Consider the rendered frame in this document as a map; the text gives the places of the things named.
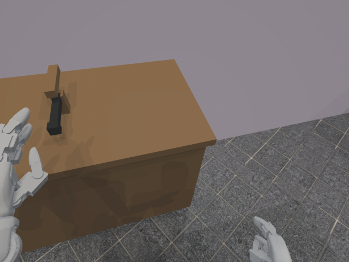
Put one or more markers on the tap lever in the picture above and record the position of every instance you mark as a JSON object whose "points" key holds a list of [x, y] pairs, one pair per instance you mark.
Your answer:
{"points": [[54, 125]]}

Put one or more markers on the left robot forearm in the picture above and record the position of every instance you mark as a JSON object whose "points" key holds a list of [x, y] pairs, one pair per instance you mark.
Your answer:
{"points": [[10, 242]]}

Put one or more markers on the right robot hand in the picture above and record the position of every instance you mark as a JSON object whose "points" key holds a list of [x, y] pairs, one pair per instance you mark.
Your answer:
{"points": [[273, 249]]}

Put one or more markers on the left robot hand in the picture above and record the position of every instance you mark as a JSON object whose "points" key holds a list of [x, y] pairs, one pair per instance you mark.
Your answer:
{"points": [[13, 136]]}

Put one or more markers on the counter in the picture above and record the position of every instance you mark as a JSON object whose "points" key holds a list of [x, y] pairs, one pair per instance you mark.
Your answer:
{"points": [[132, 144]]}

